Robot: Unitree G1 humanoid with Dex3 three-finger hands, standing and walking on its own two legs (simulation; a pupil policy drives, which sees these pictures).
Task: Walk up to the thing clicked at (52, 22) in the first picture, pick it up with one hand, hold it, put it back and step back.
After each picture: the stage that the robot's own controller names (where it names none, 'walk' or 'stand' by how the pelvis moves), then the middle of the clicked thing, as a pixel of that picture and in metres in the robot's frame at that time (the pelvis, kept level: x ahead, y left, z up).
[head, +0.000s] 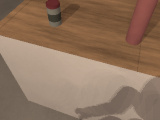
stand; (54, 13) +0.71 +0.18 +0.05
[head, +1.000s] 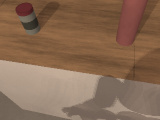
walk; (28, 19) +0.58 +0.28 +0.06
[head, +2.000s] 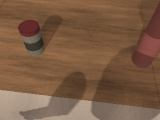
stand; (32, 38) +0.46 +0.20 +0.08
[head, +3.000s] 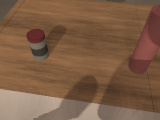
stand; (38, 45) +0.48 +0.21 +0.05
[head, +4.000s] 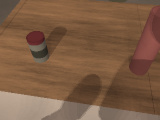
stand; (38, 47) +0.47 +0.21 +0.05
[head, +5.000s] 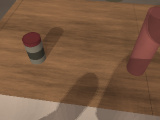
stand; (34, 48) +0.46 +0.22 +0.05
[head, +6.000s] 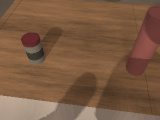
stand; (34, 49) +0.46 +0.22 +0.05
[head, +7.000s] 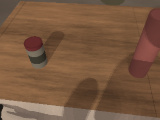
rise first; (36, 53) +0.45 +0.22 +0.05
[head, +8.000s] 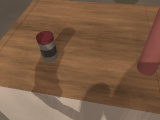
go down; (47, 47) +0.48 +0.21 +0.05
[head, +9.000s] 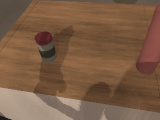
go down; (46, 47) +0.48 +0.21 +0.05
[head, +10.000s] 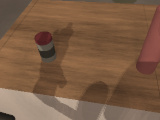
go down; (46, 47) +0.47 +0.21 +0.05
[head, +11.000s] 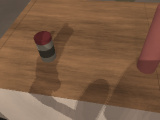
go down; (45, 47) +0.47 +0.21 +0.05
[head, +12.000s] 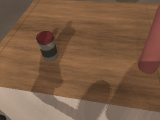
go down; (47, 47) +0.48 +0.21 +0.06
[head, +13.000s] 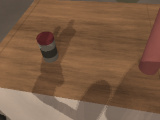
go down; (48, 47) +0.47 +0.21 +0.06
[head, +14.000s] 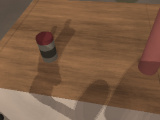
go down; (47, 47) +0.47 +0.21 +0.05
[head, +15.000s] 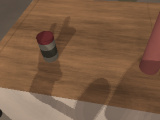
go down; (48, 47) +0.47 +0.21 +0.05
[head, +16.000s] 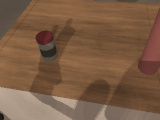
go down; (47, 46) +0.47 +0.21 +0.05
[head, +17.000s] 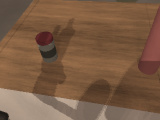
go down; (47, 47) +0.47 +0.21 +0.05
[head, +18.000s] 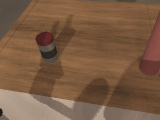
go down; (47, 48) +0.47 +0.21 +0.05
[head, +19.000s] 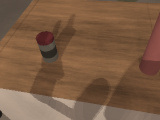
go down; (47, 47) +0.47 +0.21 +0.05
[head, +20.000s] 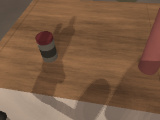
go down; (47, 47) +0.47 +0.21 +0.05
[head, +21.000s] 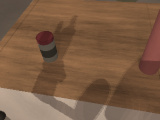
go down; (47, 47) +0.47 +0.21 +0.05
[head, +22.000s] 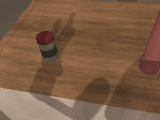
go down; (47, 47) +0.47 +0.21 +0.05
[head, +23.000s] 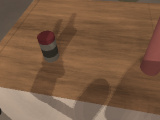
go down; (48, 47) +0.47 +0.21 +0.05
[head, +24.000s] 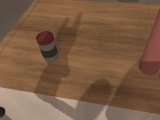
go down; (48, 47) +0.47 +0.21 +0.05
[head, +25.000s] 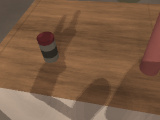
go down; (48, 47) +0.47 +0.21 +0.05
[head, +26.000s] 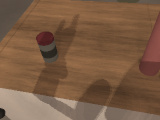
go down; (48, 47) +0.47 +0.21 +0.05
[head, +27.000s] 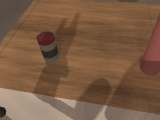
go down; (48, 47) +0.47 +0.21 +0.05
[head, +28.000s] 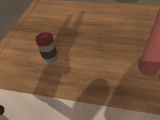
go down; (47, 48) +0.47 +0.21 +0.05
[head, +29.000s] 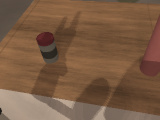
go down; (48, 48) +0.47 +0.21 +0.05
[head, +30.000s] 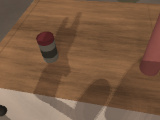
go down; (48, 47) +0.47 +0.21 +0.05
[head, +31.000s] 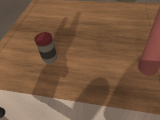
go down; (46, 48) +0.47 +0.21 +0.05
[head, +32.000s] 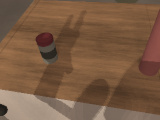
go down; (47, 48) +0.47 +0.21 +0.05
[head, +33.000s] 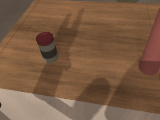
go down; (47, 48) +0.47 +0.21 +0.05
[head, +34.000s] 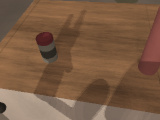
go down; (47, 48) +0.47 +0.21 +0.05
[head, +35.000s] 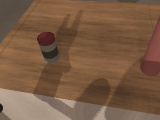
go down; (49, 48) +0.47 +0.21 +0.05
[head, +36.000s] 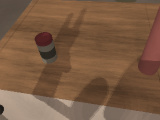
go down; (46, 48) +0.47 +0.21 +0.05
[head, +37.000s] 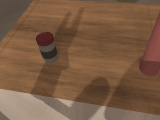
go down; (47, 48) +0.47 +0.21 +0.05
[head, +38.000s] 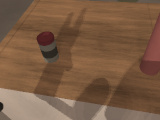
go down; (48, 47) +0.47 +0.21 +0.05
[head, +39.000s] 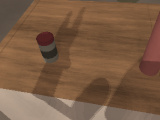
go down; (48, 48) +0.47 +0.21 +0.05
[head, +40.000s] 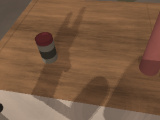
go down; (47, 48) +0.46 +0.21 +0.05
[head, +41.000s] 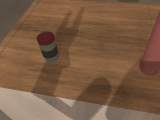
go down; (48, 47) +0.47 +0.21 +0.05
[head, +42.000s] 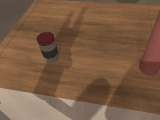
go down; (48, 48) +0.47 +0.21 +0.05
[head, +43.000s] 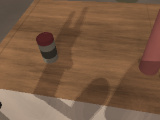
go down; (47, 48) +0.47 +0.21 +0.05
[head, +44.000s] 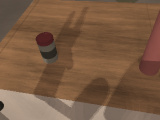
go down; (47, 48) +0.47 +0.21 +0.05
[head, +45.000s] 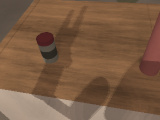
go down; (48, 48) +0.47 +0.21 +0.05
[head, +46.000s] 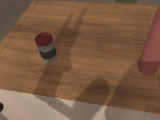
go down; (46, 48) +0.47 +0.21 +0.05
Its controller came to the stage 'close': no
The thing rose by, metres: 0.00
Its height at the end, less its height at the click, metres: +0.00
